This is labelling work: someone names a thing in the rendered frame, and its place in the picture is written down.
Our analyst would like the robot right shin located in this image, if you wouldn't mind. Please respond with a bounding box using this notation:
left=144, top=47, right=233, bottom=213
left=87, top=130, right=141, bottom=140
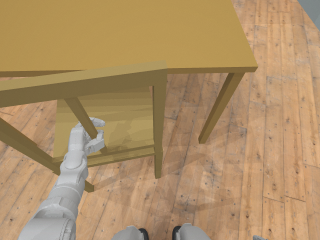
left=179, top=223, right=192, bottom=230

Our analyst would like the left robot forearm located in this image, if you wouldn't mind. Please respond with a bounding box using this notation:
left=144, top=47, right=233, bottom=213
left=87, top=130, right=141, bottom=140
left=17, top=150, right=89, bottom=240

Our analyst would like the robot left upper arm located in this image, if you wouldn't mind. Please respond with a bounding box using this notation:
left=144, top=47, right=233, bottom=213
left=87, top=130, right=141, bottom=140
left=20, top=218, right=76, bottom=240

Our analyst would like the chair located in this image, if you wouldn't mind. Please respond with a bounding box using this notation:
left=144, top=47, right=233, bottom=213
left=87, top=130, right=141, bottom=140
left=0, top=60, right=168, bottom=193

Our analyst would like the robot right thigh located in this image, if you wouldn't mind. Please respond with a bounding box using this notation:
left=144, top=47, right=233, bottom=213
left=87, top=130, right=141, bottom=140
left=175, top=226, right=211, bottom=240

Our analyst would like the robot left hand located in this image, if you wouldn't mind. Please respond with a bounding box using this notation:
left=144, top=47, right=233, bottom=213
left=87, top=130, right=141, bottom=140
left=68, top=117, right=106, bottom=156

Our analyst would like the table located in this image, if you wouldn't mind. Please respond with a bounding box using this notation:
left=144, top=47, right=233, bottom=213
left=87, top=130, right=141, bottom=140
left=0, top=0, right=259, bottom=146

